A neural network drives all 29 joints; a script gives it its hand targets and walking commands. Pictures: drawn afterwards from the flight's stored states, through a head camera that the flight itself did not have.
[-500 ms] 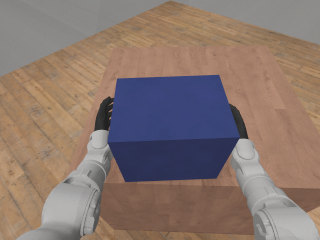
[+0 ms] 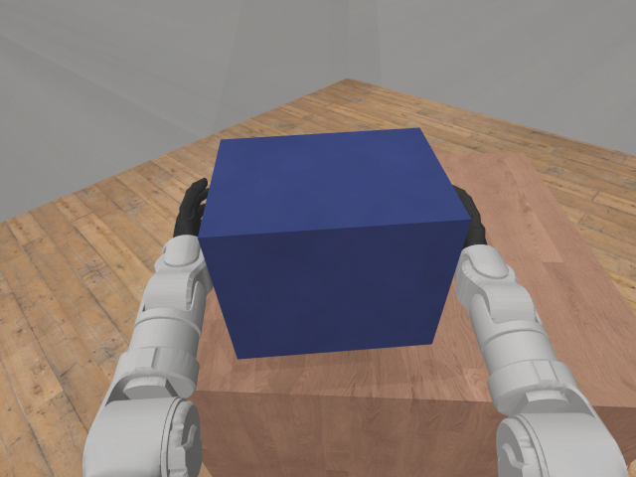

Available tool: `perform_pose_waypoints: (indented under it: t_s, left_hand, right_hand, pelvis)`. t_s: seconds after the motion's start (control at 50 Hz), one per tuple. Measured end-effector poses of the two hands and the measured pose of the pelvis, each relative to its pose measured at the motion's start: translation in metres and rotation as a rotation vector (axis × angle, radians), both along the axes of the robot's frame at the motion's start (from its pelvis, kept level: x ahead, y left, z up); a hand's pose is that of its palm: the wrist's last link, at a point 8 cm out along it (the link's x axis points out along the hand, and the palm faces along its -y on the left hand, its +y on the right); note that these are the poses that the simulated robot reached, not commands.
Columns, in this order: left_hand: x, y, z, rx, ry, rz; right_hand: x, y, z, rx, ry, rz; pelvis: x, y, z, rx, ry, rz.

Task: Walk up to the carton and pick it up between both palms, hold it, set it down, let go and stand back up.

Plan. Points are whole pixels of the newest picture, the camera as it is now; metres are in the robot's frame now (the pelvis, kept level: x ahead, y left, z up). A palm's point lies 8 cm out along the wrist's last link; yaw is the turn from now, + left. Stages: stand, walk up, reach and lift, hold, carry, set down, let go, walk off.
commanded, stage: reach and lift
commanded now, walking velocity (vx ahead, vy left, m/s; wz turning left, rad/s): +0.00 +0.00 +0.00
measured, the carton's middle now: (328, 243) +0.39 -0.02 +0.14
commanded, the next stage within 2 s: hold in 1.26 s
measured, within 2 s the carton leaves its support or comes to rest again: neither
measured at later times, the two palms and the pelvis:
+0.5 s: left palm (202, 244) +0.38 +0.14 +0.16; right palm (488, 255) +0.34 -0.21 +0.14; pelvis -0.01 +0.00 +0.00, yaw -3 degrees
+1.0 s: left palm (184, 238) +0.38 +0.15 +0.18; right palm (479, 236) +0.35 -0.20 +0.17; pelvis -0.01 +0.00 +0.00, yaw -2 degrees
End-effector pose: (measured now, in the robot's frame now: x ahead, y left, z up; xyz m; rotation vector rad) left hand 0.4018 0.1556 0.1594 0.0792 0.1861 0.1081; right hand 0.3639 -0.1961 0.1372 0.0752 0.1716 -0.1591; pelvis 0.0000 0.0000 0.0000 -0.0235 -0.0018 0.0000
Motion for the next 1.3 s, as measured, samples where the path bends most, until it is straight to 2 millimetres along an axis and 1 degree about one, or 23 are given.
perform_pose_waypoints:
  t_s: [0.1,0.16,0.3,0.38,0.48,0.54,0.62,0.8,0.96,1.06,1.18,1.3]
  left_hand:
    - [-0.008,0.002,-0.005,0.001,0.006,-0.005]
    - [-0.010,0.000,-0.009,-0.006,0.015,-0.007]
    - [-0.014,-0.010,-0.008,-0.016,0.023,-0.027]
    - [-0.018,-0.015,-0.002,-0.008,0.014,-0.024]
    - [-0.018,-0.018,0.003,-0.007,0.037,-0.014]
    - [-0.018,-0.018,0.007,0.000,0.035,-0.013]
    - [-0.020,-0.015,0.012,-0.006,0.026,-0.003]
    - [-0.022,-0.007,0.017,-0.027,0.016,0.001]
    - [-0.023,-0.002,0.019,-0.022,0.019,0.010]
    - [-0.027,-0.002,0.024,-0.028,-0.004,0.012]
    - [-0.029,-0.006,0.025,-0.028,0.008,0.007]
    - [-0.029,-0.006,0.029,-0.038,0.012,0.008]
  right_hand:
    - [-0.008,0.002,0.001,-0.007,0.003,-0.002]
    - [-0.012,0.000,-0.002,0.002,0.012,-0.008]
    - [-0.025,-0.009,-0.004,-0.005,0.017,-0.029]
    - [-0.027,-0.013,0.000,0.008,0.008,-0.028]
    - [-0.025,-0.017,0.003,0.014,0.029,-0.021]
    - [-0.022,-0.017,0.008,0.013,0.026,-0.017]
    - [-0.020,-0.015,0.015,0.011,0.016,-0.007]
    - [-0.017,-0.008,0.024,0.001,0.006,0.003]
    - [-0.015,-0.003,0.027,-0.002,0.008,0.014]
    - [-0.018,-0.004,0.033,0.002,-0.016,0.012]
    - [-0.021,-0.007,0.034,-0.008,-0.004,0.011]
    - [-0.021,-0.007,0.039,-0.008,-0.002,0.009]
  pelvis:
    - [0.000,0.004,0.001,-0.003,-0.018,-0.002]
    - [-0.001,0.006,0.001,-0.003,-0.019,-0.010]
    - [-0.003,0.007,0.000,-0.001,-0.013,-0.035]
    - [-0.003,0.007,0.000,0.000,-0.012,-0.046]
    - [-0.006,0.005,0.000,0.004,-0.026,-0.052]
    - [-0.006,0.003,0.000,0.005,-0.024,-0.048]
    - [-0.006,0.001,0.000,0.005,-0.031,-0.044]
    - [-0.007,-0.002,0.001,0.005,-0.035,-0.030]
    - [-0.007,0.001,0.001,0.004,-0.042,-0.030]
    - [-0.005,0.002,0.000,-0.001,-0.039,-0.031]
    - [-0.004,0.002,0.000,-0.005,-0.058,-0.040]
    - [-0.007,0.003,0.000,-0.002,-0.062,-0.045]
